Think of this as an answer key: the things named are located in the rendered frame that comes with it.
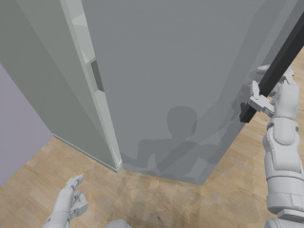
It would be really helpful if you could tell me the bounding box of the robot right forearm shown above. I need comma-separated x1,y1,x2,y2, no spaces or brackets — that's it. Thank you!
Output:
262,117,304,224

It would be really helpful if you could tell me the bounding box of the left robot hand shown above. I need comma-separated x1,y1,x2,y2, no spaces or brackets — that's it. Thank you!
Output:
52,174,88,220

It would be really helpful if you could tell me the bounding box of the robot left forearm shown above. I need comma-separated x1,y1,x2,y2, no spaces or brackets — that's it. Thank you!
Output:
43,211,70,228

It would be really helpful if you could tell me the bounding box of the fridge door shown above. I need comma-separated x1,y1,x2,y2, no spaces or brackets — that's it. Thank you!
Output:
81,0,304,185

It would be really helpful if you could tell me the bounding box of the robot right upper arm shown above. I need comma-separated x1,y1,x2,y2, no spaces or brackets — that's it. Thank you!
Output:
264,218,304,228

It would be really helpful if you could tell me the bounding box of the handle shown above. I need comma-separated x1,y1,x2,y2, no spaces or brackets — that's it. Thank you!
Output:
239,11,304,124

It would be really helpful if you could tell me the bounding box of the right robot hand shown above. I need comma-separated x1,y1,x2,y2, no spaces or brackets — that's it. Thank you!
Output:
248,65,300,121

